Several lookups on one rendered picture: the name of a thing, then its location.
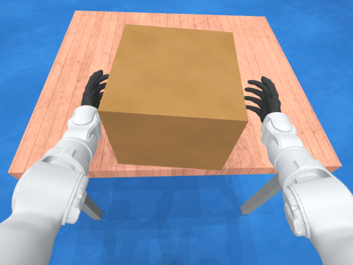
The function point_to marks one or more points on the left robot hand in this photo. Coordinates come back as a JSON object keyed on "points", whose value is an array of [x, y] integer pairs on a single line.
{"points": [[92, 94]]}

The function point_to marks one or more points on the right robot hand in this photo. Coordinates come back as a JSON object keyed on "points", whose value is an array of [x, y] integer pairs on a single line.
{"points": [[269, 102]]}

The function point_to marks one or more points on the robot left upper arm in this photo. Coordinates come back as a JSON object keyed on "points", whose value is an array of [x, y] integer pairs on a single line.
{"points": [[50, 197]]}

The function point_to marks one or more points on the robot right forearm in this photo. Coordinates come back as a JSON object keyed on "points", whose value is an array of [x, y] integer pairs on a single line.
{"points": [[290, 159]]}

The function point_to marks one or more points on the robot right upper arm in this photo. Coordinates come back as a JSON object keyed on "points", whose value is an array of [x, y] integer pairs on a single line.
{"points": [[322, 211]]}

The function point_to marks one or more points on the carton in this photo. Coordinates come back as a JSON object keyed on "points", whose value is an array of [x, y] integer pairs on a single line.
{"points": [[174, 98]]}

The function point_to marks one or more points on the robot left forearm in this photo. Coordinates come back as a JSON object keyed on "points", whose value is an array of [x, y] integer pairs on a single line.
{"points": [[76, 148]]}

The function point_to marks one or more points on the table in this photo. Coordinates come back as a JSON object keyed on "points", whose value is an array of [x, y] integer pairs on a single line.
{"points": [[90, 45]]}

